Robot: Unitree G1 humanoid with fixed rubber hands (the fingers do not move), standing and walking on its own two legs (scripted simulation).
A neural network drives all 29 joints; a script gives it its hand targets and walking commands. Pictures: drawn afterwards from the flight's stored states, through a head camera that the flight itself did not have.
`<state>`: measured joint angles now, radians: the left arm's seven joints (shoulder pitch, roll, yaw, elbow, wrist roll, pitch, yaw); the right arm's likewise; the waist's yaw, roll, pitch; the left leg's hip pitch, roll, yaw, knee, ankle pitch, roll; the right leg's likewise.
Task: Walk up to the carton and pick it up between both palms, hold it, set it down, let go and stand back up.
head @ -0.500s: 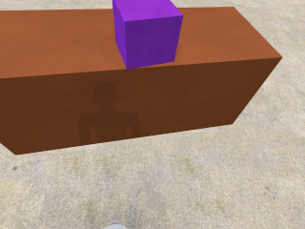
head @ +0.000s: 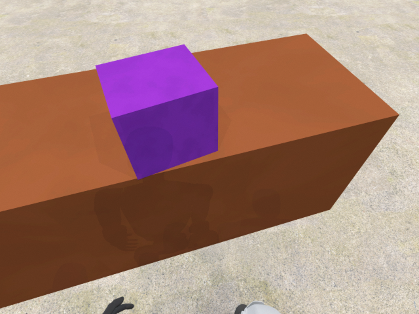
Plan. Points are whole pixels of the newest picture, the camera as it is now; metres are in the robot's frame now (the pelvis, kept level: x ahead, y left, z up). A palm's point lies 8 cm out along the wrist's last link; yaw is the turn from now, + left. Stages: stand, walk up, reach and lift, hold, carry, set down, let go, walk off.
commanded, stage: walk up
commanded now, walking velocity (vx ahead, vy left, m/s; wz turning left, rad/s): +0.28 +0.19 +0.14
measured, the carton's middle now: (161, 111) +0.63 +0.10 +0.02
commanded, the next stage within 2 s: none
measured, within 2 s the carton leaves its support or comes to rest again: neither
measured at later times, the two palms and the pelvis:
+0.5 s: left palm out of the picture +0.09 +0.23 -0.11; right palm (291, 257) +0.26 -0.19 -0.12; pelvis +0.16 +0.02 +0.03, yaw +2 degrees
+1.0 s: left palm out of the picture +0.13 +0.29 -0.10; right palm (285, 292) +0.20 -0.16 -0.13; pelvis +0.16 +0.06 +0.03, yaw +2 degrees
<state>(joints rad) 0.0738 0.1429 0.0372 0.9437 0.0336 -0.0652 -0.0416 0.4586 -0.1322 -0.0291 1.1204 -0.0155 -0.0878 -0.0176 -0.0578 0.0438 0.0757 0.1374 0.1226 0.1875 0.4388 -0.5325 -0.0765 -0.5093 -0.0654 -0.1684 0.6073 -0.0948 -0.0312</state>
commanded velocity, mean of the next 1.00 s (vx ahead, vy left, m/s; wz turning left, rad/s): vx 0.08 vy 0.06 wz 0.01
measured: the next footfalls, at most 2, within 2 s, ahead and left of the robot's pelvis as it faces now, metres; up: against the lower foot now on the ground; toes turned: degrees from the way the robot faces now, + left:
left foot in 0.52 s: +0.28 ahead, +0.16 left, +0.00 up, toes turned +8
right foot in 0.92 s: +0.17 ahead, -0.05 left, +0.00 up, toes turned -1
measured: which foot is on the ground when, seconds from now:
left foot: down 0.00-0.02, up 0.04-0.50, down 0.52-1.00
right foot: down 0.00-0.56, up 0.58-0.90, down 0.92-1.00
